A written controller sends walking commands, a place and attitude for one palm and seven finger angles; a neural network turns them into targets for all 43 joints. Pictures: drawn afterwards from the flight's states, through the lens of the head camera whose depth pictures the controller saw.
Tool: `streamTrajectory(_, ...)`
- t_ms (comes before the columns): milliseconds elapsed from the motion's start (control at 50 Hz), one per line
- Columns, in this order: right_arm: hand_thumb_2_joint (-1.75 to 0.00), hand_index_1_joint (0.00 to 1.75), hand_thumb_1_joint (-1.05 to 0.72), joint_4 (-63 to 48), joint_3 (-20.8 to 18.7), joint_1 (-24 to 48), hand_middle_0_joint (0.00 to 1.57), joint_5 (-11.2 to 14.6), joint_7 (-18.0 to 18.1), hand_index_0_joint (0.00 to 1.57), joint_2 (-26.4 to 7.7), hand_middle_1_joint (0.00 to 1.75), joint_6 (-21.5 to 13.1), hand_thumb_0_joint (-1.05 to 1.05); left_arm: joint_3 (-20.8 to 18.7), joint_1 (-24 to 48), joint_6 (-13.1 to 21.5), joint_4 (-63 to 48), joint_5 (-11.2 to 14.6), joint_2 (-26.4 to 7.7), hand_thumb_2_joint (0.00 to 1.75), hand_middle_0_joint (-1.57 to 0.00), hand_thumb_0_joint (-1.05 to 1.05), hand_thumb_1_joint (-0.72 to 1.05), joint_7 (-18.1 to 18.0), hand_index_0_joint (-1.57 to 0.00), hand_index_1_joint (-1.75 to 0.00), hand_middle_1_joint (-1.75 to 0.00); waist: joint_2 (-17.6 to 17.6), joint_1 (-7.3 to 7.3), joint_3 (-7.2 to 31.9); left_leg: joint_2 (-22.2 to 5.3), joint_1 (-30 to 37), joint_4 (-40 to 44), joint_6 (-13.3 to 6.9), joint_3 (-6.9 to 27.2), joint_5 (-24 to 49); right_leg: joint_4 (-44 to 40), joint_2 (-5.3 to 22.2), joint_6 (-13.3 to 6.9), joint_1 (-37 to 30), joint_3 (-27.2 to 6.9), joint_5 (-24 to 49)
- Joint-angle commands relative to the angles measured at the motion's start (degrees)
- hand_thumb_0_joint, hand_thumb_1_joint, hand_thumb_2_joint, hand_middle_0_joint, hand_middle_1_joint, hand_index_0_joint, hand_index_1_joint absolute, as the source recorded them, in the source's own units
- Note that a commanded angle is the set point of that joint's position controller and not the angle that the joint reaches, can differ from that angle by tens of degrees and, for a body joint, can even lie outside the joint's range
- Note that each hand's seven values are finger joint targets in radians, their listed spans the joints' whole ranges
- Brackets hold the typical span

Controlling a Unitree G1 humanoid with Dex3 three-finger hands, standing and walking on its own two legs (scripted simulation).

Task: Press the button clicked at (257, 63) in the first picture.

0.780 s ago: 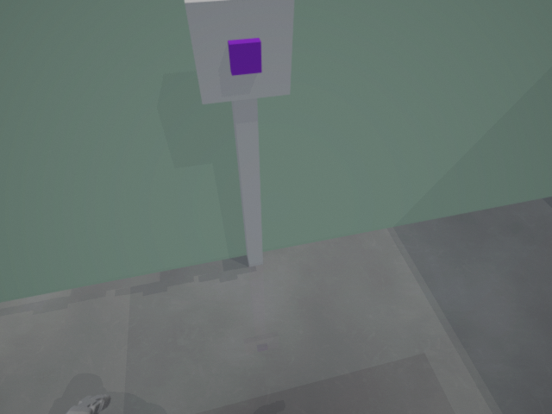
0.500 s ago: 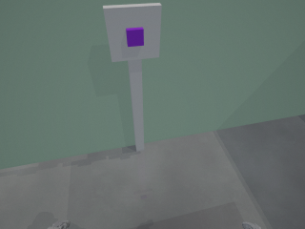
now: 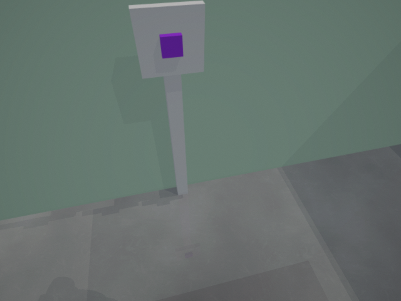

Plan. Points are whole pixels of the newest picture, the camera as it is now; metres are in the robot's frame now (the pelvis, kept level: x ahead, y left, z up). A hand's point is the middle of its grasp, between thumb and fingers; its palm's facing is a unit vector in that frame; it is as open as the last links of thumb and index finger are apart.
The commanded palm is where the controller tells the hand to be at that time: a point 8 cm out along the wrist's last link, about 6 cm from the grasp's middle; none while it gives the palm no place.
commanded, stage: stand and wait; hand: left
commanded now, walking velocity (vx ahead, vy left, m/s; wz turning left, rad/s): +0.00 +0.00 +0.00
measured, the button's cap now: (171, 45) +0.79 +0.14 +0.14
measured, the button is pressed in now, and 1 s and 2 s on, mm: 0 0 0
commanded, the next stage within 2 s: look at it before walking up in 0.16 s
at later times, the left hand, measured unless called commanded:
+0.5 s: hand out of the picture +0.07 +0.24 -0.16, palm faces -0.03 -0.94 -0.33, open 7.4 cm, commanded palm none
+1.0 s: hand out of the picture +0.07 +0.24 -0.16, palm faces -0.04 -0.94 -0.33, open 7.4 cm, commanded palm none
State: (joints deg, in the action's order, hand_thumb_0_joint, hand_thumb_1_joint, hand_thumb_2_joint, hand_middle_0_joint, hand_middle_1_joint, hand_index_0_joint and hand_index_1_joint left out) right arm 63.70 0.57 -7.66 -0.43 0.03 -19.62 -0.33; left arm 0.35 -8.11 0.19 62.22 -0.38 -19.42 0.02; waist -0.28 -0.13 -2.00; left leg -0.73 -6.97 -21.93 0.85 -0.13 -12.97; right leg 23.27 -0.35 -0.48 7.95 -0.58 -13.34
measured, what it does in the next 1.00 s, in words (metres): stands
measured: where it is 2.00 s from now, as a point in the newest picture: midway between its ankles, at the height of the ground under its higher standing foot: outside the picture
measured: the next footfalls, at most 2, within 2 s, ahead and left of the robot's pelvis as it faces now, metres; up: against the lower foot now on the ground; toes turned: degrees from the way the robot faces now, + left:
left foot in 1.68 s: +0.03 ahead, +0.13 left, +0.00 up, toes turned -24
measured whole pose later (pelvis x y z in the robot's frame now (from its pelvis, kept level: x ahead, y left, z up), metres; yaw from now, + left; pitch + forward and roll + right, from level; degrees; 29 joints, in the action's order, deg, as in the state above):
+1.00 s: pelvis +0.00 +0.00 +0.00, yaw -3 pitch -1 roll +0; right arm 62.2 0.1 -6.2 -0.5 0.7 -18.4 -0.2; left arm -0.2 -8.9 -0.7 61.2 -0.6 -18.7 -0.4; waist 0.0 0.8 -1.9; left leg -1.5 -8.0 -22.8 1.0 -2.4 -13.2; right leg 24.0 -1.2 -0.4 9.9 -2.8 -12.6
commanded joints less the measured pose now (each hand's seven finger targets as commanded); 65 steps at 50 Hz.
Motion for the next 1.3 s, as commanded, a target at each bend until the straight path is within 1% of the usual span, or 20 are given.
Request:
streamTrajectory(0,-0.9,0.3,-0.9,-3.61,-2.35,3.44,0.2,-0.11,0.88,0.2,-11.15,0.3,-1.35,0.0,-2.59,2.98,1.37,-4.12,-0.15,-11.77,0.9,-0.2,0.0,0.9,-0.79,-0.2,-0.3,-0.3,1.03,0.29,3.2,-5.61,-0.55,3.69,-2.3,4.98,7.64,-4.53,7.17,-1.57,-0.2,-6.17,8.98)
streamTrajectory(300,-0.9,0.3,-0.9,-3.33,-2.44,3.29,0.2,-0.12,0.78,0.2,-10.78,0.3,-1.37,0.0,-2.53,2.82,1.45,-4.18,-0.26,-11.52,0.9,-0.2,0.0,0.9,-0.71,-0.2,-0.3,-0.3,0.95,0.2,2.43,-5.63,-0.52,4.05,-2.13,5.05,6.33,-5.69,6.89,-1.45,1.34,-6.79,6.35)
streamTrajectory(400,-0.9,0.3,-0.9,-3.28,-2.43,3.21,0.2,-0.09,0.82,0.2,-10.86,0.3,-1.48,0.0,-2.56,2.49,1.55,-4.06,-0.26,-11.51,0.9,-0.2,0.0,0.9,-0.7,-0.2,-0.3,-0.3,0.7,0.08,3.67,-5.79,0.28,3.81,-2.12,4.97,7.83,-5.37,7.03,-1.49,0.62,-6.67,8.62)
streamTrajectory(460,-0.9,0.3,-0.9,-3.15,-2.38,3.47,0.2,-0.15,0.83,0.2,-10.85,0.3,-1.44,0.0,-2.52,2.5,1.51,-3.79,-0.23,-11.38,0.9,-0.2,0.0,0.9,-0.67,-0.2,-0.3,-0.3,0.3,0.17,2.64,-5.82,-0.1,4.21,-2.07,4.85,7.03,-5.67,6.99,-1.43,1.18,-6.73,7.84)
streamTrajectory(860,-0.9,0.3,-0.9,-3.15,-2.51,3.63,0.2,-0.09,0.94,0.2,-11.4,0.3,-1.59,0.0,-2.53,2.25,1.55,-3.63,-0.25,-11.79,0.9,-0.2,0.0,0.9,-0.67,-0.2,-0.3,-0.3,0.19,0.15,3.65,-6.38,1.75,4.37,-2.1,4.44,9.54,-5.29,6.89,-1.42,0.43,-6.72,11.67)
streamTrajectory(880,-0.9,0.3,-0.9,-3.22,-2.59,3.08,0.2,-0.19,1.1,0.2,-10.78,0.3,-1.53,0.0,-2.63,2.18,1.26,-3.9,-0.27,-11.18,0.9,-0.2,0.0,0.9,-0.65,-0.2,-0.3,-0.3,-0.16,0.0,3.97,-6.57,2.36,3.29,-1.92,3.67,10.87,-4.36,6.72,-1.54,0.84,-7.11,14.16)
streamTrajectory(920,-0.9,0.3,-0.9,-3.16,-1.97,0.2,0.2,-0.2,1.29,0.2,-5.57,0.3,-0.73,0.0,-2.11,-0.01,-0.07,-4.09,-0.26,-6.69,0.9,-0.2,0.0,0.9,-0.91,-0.2,-0.3,-0.3,0.37,-0.17,4.07,-6.87,1.78,0.81,-1.14,1.42,11.55,-1.6,6.51,-1.02,2.05,-7.43,17.21)
streamTrajectory(940,-0.9,0.3,-0.9,-3.68,-1.98,-0.76,0.2,-0.21,1.47,0.2,-4.51,0.3,-0.24,0.0,-2.05,-0.94,-0.7,-4.46,-0.28,-5.59,0.9,-0.2,0.0,0.9,-0.97,-0.2,-0.3,-0.3,0.37,-0.24,3.33,-6.98,1.27,-0.11,-0.82,0.7,11.18,-0.33,6.14,-0.89,3.36,-7.85,17.78)
streamTrajectory(1000,-0.9,0.3,-0.9,-6.2,-3.17,-1.49,0.2,-0.3,1.9,0.2,-5.65,0.3,0.53,0.0,-2.9,-2.1,-1.75,-6.82,-0.48,-5.52,0.9,-0.2,0.0,0.9,-0.73,-0.2,-0.3,-0.3,-0.96,-0.23,2.87,-8.73,1.03,-1.71,-1.61,0.46,9.6,4.47,4.33,-0.98,7.87,-8.13,16.74)
streamTrajectory(1060,-0.9,0.3,-0.9,-8.82,-4.4,-1.02,0.2,-0.42,2.06,0.2,-6.55,0.3,0.83,0.0,-3.53,-2.62,-2.27,-9.28,-0.68,-4.36,0.9,-0.2,0.0,0.9,-0.18,-0.2,-0.3,-0.3,-4.65,-0.1,2.5,-12.55,-0.53,-0.92,-3.97,2.34,8.38,12.08,1.5,-0.15,11.54,-5.87,11.39)
streamTrajectory(1080,-0.9,0.3,-0.9,-9.46,-4.83,-0.23,0.2,-0.42,2.02,0.2,-6.75,0.3,0.82,0.0,-3.66,-3.46,-2.42,-9.78,-0.68,-3.74,0.9,-0.2,0.0,0.9,-0.02,-0.2,-0.3,-0.3,-6.48,0.42,2.33,-14.73,-1.7,-0.52,-5.33,3.05,9.18,16.11,0.65,0.15,12.22,-4.57,6.86)
streamTrajectory(1120,-0.9,0.3,-0.9,-11.02,-5.37,1.23,0.2,-0.51,1.83,0.2,-6.85,0.3,0.59,0.0,-4.13,-5.18,-2.76,-10.79,-0.76,-2.14,0.9,-0.2,0.0,0.9,0.34,-0.2,-0.3,-0.3,-9.86,1.52,2.27,-19.29,-4.5,0.08,-8.69,3.88,13.11,23.96,0.33,1.03,11.95,-0.78,-10.06)
streamTrajectory(1140,-0.9,0.3,-0.9,-11.84,-5.53,2.44,0.2,-0.6,1.81,0.2,-6.62,0.3,0.54,0.0,-4.47,-6.37,-2.84,-11.06,-0.73,-1.65,0.9,-0.2,0.0,0.9,0.52,-0.2,-0.3,-0.3,-10.43,2.21,1.65,-19.93,-7.53,-1.29,-8.95,2.91,13.73,23.88,1.66,0.97,9.6,-0.61,-12.02)
streamTrajectory(1160,-0.9,0.3,-0.9,-12.5,-5.62,3.76,0.2,-0.75,1.79,0.2,-6.23,0.3,0.61,0.0,-4.81,-8.96,-2.6,-10.89,-0.78,-1.28,0.9,-0.2,0.0,0.9,0.68,-0.2,-0.3,-0.3,-8.55,3.83,1.57,-18.56,-9.43,-5.85,-7.41,0.48,13.75,19.0,2.24,0.71,6.46,-0.56,-9.23)
streamTrajectory(1180,-0.9,0.3,-0.9,-13.07,-5.68,3.98,0.2,-0.63,1.66,0.2,-5.36,0.3,0.97,0.0,-5.32,-12.22,-1.97,-10.26,-1.12,-2.5,0.9,-0.2,0.0,0.9,0.68,-0.2,-0.3,-0.3,-2.49,5.27,1.6,-14.31,-13.5,-16.11,-3.64,-3.94,8.31,9.09,3.47,0.12,1.65,-2.9,2.08)
streamTrajectory(1200,-0.9,0.3,-0.9,-14.5,-5.08,1.96,0.2,-0.2,1.31,0.2,-0.84,0.3,1.49,0.0,-6.42,-12.97,-1.07,-10.71,-1.97,-8.76,0.9,-0.2,0.0,0.9,-0.16,-0.2,-0.3,-0.3,19.25,4.37,1.91,-3.71,-23.87,-32.59,1.88,-9.85,-12.41,-2.36,15.83,-4.16,-0.39,-24.83,14.13)
streamTrajectory(1220,-0.9,0.3,-0.9,-15.64,-4.94,3.77,0.2,-0.11,1.51,0.2,-0.82,0.3,1.91,0.0,-6.34,-14.36,-1.16,-11.08,-0.93,-9.16,0.9,-0.2,0.0,0.9,-0.78,-0.2,-0.3,-0.3,17.95,5.49,2.07,-1.01,-24.21,-40.15,1.87,-1.34,-21.0,-8.2,20.1,-8.53,3.97,-32.69,17.53)
streamTrajectory(1240,-0.9,0.3,-0.9,-15.16,-5.12,4.13,0.2,-0.01,1.54,0.2,-0.83,0.3,1.96,0.0,-6.46,-11.6,-1.2,-11.66,-0.92,-8.21,0.9,-0.2,0.0,0.9,-1.18,-0.2,-0.3,-0.3,13.59,4.07,1.42,-2.08,-25.18,-43.79,1.51,2.41,-17.88,-8.67,18.72,-10.5,4.71,-32.73,11.72)
streamTrajectory(1260,-0.9,0.3,-0.9,-14.57,-5.33,3.71,0.2,-0.11,1.42,0.2,-1.22,0.3,1.68,0.0,-6.13,-8.46,-1.09,-12.46,-0.79,-6.41,0.9,-0.2,0.0,0.9,-1.15,-0.2,-0.3,-0.3,8.65,2.52,0.41,-3.08,-25.55,-44.67,1.66,3.14,-13.63,-6.78,16.35,-11.22,4.78,-28.94,11.52)
streamTrajectory(1280,-0.9,0.3,-0.9,-13.76,-5.35,2.13,0.2,-0.29,1.25,0.2,-0.66,0.3,1.58,0.0,-5.89,-6.82,-0.85,-13.2,-0.68,-5.28,0.9,-0.2,0.0,0.9,-1.09,-0.2,-0.3,-0.3,6.04,1.4,1.79,-3.52,-24.65,-44.2,2.13,2.62,-10.56,-5.61,14.45,-10.86,4.15,-25.03,12.66)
